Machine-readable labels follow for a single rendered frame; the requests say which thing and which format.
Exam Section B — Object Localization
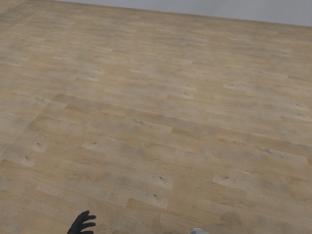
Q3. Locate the robot left hand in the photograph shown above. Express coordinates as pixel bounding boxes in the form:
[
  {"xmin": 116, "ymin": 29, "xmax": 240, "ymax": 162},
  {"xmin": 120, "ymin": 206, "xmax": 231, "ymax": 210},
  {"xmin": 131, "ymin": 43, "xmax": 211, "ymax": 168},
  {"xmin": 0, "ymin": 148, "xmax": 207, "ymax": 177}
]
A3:
[{"xmin": 67, "ymin": 211, "xmax": 96, "ymax": 234}]

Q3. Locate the robot right shin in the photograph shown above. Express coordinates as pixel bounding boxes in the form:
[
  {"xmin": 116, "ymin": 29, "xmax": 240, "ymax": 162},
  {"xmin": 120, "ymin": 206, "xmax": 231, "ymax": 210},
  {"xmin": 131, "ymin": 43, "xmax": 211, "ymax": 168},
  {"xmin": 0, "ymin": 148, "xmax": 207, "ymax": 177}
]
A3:
[{"xmin": 190, "ymin": 228, "xmax": 202, "ymax": 233}]

